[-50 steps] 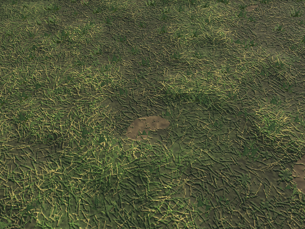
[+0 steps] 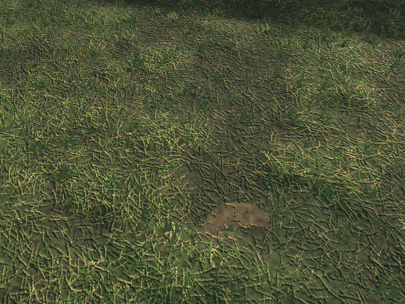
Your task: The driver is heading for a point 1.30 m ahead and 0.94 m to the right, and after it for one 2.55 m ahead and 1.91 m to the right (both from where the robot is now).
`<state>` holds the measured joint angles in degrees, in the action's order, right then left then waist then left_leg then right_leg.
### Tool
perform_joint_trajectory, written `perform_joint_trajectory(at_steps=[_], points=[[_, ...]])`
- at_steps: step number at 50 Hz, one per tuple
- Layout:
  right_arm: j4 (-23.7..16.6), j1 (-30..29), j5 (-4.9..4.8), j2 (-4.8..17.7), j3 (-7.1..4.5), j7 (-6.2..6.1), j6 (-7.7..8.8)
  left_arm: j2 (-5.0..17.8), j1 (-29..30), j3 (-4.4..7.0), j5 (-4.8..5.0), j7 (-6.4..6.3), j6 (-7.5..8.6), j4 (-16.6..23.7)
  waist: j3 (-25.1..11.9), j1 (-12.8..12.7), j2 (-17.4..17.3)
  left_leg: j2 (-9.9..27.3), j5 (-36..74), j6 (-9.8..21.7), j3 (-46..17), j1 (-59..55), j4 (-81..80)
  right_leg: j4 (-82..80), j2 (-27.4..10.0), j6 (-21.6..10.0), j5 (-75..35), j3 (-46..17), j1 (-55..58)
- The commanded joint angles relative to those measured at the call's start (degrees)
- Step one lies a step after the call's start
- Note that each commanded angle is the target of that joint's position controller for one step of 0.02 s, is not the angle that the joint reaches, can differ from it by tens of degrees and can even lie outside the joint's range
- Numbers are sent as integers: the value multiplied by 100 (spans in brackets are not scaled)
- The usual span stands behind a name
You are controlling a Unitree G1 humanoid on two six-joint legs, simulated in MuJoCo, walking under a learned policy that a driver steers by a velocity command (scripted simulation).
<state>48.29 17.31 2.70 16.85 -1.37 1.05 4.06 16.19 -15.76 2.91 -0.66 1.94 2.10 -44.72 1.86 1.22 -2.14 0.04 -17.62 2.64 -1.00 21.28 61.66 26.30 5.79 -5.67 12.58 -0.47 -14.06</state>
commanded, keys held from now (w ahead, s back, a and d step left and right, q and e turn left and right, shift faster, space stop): w+e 1.00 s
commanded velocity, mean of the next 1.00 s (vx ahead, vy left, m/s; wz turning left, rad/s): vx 0.49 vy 0.00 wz -0.56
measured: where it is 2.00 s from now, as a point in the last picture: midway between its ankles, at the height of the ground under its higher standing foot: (339, 190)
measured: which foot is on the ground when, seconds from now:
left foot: up 0.00-0.34, down 0.36-0.92, up 0.94-1.00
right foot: down 0.00-0.36, up 0.38-0.88, down 0.90-1.00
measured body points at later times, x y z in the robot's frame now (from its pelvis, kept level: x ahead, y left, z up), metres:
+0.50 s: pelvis +0.30 +0.00 -0.01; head +0.33 -0.01 +0.44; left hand +0.41 +0.26 -0.13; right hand +0.39 -0.30 -0.10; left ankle +0.38 +0.06 -0.74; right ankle +0.15 -0.07 -0.65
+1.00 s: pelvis +0.53 -0.15 -0.02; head +0.56 -0.18 +0.43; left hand +0.83 -0.04 -0.12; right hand +0.41 -0.39 -0.15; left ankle +0.49 +0.04 -0.64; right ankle +0.56 -0.22 -0.74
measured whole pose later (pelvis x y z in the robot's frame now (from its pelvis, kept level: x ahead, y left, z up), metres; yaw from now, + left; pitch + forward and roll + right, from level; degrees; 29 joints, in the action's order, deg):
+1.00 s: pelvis +0.53 -0.15 -0.02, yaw -36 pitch +1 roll +0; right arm 47.4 18.7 1.2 14.9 -1.5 0.1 3.0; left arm 16.1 -7.3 2.6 -1.4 1.4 0.6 -41.2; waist 4.1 2.4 -0.3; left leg 4.0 -22.8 -0.5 3.2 17.2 69.3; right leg 33.5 5.6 -7.3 11.8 3.1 -22.7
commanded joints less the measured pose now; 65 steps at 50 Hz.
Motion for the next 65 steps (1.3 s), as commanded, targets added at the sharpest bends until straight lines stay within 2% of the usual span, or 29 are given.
perform_joint_trajectory(at_steps=[1,4,7,13,15,17,18,19,20,21,22,23,26,29,36,40,42,44,45,46,47,48,49,50,51,53,55,60,65], points=[[-412,-66,74,527,-90,48,-42,785,-346,195,79,-42,127,177,-19,-37,523,381,331,-218,-136,1385,46,-1439,-1449,-800,-1352,-1980,906],[-634,-584,64,453,-61,58,-151,867,-659,229,117,-97,162,28,69,-105,473,361,646,-457,47,1709,-386,-1533,-1259,-826,-2038,-1717,820],[-929,-1388,31,381,-10,89,-152,824,-1040,229,111,-141,128,-128,158,-336,490,256,1255,-562,182,1925,-1199,-1446,-1071,-629,-2660,-1617,920],[-1326,-2401,-71,329,115,109,-77,862,-1457,249,38,-268,84,-302,102,-644,639,-75,1828,-383,189,1542,-2619,-1043,-1135,-406,-3528,-1953,1440],[-1280,-2085,-95,477,82,58,-48,943,-1170,267,15,-312,86,-251,14,-383,672,-175,1640,-207,75,755,-3078,-797,-1192,-281,-3858,-2058,1398],[-901,-854,-122,805,-52,-70,9,1055,-862,280,2,-268,127,-191,-609,149,635,-367,1236,20,80,-895,-3311,439,-966,-66,-4912,-1953,1244],[-754,-12,-80,970,-120,-167,87,1019,-732,269,61,-210,178,-147,-1082,588,484,107,1253,196,-281,-2198,-3527,1571,-718,22,-4170,-1816,647],[-731,827,60,1359,-231,-284,110,515,-915,139,72,-198,239,8,-1908,713,-381,1629,340,434,-1753,-3413,-3536,3130,-366,30,-1504,-1284,-76],[-789,390,74,1628,-317,-266,11,259,-1753,86,209,-202,146,100,-2336,83,-1572,2753,-6,1185,-4362,-4137,-4163,4527,357,158,2147,-740,-1646],[-866,9,-59,1018,-262,-224,-47,784,-1383,137,-37,-249,41,-100,-1535,77,-335,2404,-706,1074,-4106,-3310,-4324,4755,-247,96,1500,-703,-2058],[-898,-322,-93,574,-151,-203,-38,800,-883,163,-64,-186,18,-52,-805,69,68,2091,-490,940,-3085,-2480,-4499,4563,-403,125,924,-620,-1968],[-843,-444,-55,412,-109,-177,-18,689,-703,150,-65,-138,-4,-12,-445,-30,167,1832,116,834,-2412,-1971,-4698,4389,-561,165,705,-553,-1889],[-609,-224,-124,395,-108,-161,129,514,-585,130,-139,13,-178,48,-161,-186,-288,1469,1285,680,-1224,-1343,-4999,4096,-785,249,576,-431,-1681],[-482,-68,-185,433,-146,-117,244,398,-96,88,-159,107,-243,266,-45,-190,-267,1505,1721,751,-623,-1382,-5289,3910,-928,317,192,-357,-2166],[-204,260,-177,503,-191,-89,210,154,1312,-83,-112,260,-169,773,213,56,-220,1160,2663,516,767,-1571,-5302,1928,-915,353,-1275,236,-2213],[1,648,-160,679,-235,-160,115,199,1815,-110,-166,292,-156,1002,283,199,-210,1403,3451,405,1033,-2307,-4956,1127,-762,82,-818,621,-2043],[64,692,-131,826,-260,-215,35,281,1640,-72,-205,237,-158,990,80,61,-326,1468,5129,318,1247,-2647,-4232,937,-437,-138,-173,830,-1594],[77,704,-126,980,-290,-249,-73,486,622,49,-241,153,-103,711,-544,-390,-352,1481,5961,264,1399,-2555,-2572,601,-13,-444,247,848,-363],[-20,618,-129,961,-280,-245,-95,736,-391,188,-292,68,-68,385,-1088,-858,-61,1367,4949,112,1486,-1708,-1128,252,-131,-678,180,442,1061],[-396,864,-192,341,-138,-148,-60,1414,-714,385,-295,-38,-97,376,-1800,-706,1140,784,995,-191,1479,553,891,146,-1861,-1296,824,-2064,3024],[-685,421,-145,585,-202,-104,-19,1630,-753,454,-84,-68,-158,534,-2229,-799,1190,-126,-1435,-365,476,1856,2097,-749,-2687,-1854,215,-4524,3528],[-826,-224,-126,701,-226,-88,12,1474,-645,431,-14,-123,-191,409,-1395,-833,528,266,-793,-311,-78,2435,2052,-834,-2408,-1661,-389,-3499,3103],[-840,-227,-178,564,-160,-81,79,1181,-403,361,17,-166,-172,341,-719,-578,381,483,-298,-287,-26,2264,1542,-895,-2233,-1479,-1068,-2749,2222],[-749,-119,-155,525,-159,-90,71,941,-160,295,10,-182,-133,330,-350,-284,172,648,-167,-298,-28,1867,996,-980,-1881,-1213,-1657,-2221,1504],[-723,18,-57,506,-154,-89,-21,807,42,248,42,-193,-93,342,-213,-50,202,706,-180,-366,-50,1470,714,-1063,-1601,-1101,-2058,-1861,966],[-680,195,41,438,-153,-46,-215,705,95,211,58,-155,20,365,-372,102,296,687,-158,-480,12,1071,430,-1160,-1355,-1092,-2439,-1584,594],[-758,4,27,332,-142,-13,-296,824,-81,255,53,-133,79,290,-325,83,323,660,153,-560,82,1169,47,-1299,-1217,-1082,-2222,-1497,397],[-1130,-1208,-9,284,-113,1,-292,856,-694,285,52,-144,88,123,7,-345,508,565,1239,-635,52,1768,-1291,-1402,-1101,-883,-1689,-1694,664],[-1418,-2025,-80,304,-56,47,-186,952,-1150,315,-7,-209,81,30,37,-651,572,245,1506,-527,34,1664,-2324,-975,-1213,-786,-2308,-1970,1224]])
